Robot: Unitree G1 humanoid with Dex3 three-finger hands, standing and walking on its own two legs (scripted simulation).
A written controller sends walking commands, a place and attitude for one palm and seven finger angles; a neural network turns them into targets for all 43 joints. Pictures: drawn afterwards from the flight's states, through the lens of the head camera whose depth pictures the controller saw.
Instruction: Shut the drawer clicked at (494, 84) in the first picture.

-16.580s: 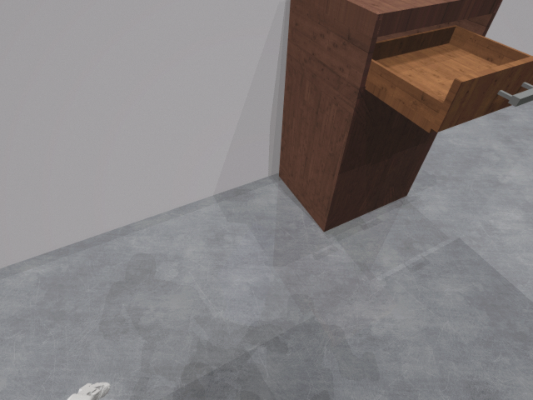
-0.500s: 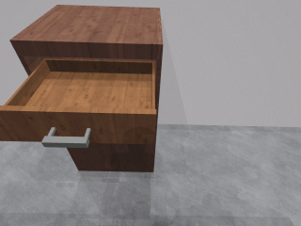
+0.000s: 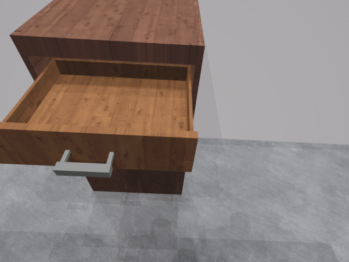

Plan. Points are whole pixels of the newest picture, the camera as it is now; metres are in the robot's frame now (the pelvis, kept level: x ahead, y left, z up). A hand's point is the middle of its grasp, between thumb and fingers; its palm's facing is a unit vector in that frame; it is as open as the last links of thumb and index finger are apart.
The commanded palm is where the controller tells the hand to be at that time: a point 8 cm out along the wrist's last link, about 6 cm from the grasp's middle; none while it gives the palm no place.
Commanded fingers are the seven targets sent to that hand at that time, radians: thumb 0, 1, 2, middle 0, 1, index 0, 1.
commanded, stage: come to a stop and stand still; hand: left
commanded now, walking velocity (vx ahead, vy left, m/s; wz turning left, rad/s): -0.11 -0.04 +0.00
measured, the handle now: (86, 162) +0.31 +0.23 +0.06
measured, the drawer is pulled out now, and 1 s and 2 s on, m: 0.29 0.29 0.29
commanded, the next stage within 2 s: look again from close up in 1.52 s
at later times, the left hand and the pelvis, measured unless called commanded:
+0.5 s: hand out of the picture +0.03 +0.17 -0.17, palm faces +0.00 -0.97 -0.25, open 7.4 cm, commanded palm none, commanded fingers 0.00 0.90 0.90 -0.20 -0.30 -0.20 -0.30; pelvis -0.01 -0.02 +0.00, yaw +0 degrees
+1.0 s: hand out of the picture -0.01 +0.14 -0.17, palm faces -0.03 -0.98 -0.19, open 7.4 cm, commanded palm none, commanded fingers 0.00 0.90 0.90 -0.20 -0.30 -0.20 -0.30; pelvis -0.01 -0.03 +0.01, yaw -1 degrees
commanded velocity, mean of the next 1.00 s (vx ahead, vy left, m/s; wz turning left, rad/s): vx -0.03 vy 0.00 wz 0.00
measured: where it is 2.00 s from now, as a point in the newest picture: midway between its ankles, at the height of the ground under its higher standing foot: outside the picture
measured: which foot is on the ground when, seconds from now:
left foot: down 0.00-1.00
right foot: down 0.00-1.00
